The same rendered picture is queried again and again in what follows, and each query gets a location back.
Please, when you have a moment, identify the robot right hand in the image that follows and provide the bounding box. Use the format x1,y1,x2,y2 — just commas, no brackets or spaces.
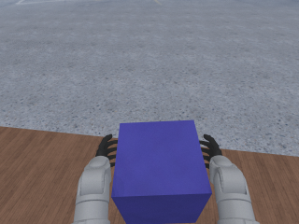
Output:
199,134,222,169

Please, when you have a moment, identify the carton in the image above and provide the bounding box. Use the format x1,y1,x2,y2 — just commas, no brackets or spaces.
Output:
111,119,212,224

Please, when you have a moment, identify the robot left forearm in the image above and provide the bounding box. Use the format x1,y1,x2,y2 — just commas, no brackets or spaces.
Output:
71,156,112,224

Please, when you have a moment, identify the robot right forearm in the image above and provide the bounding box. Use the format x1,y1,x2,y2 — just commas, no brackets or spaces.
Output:
209,155,260,224

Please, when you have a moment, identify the robot left hand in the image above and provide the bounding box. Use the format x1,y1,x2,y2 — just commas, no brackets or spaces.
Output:
95,134,118,167

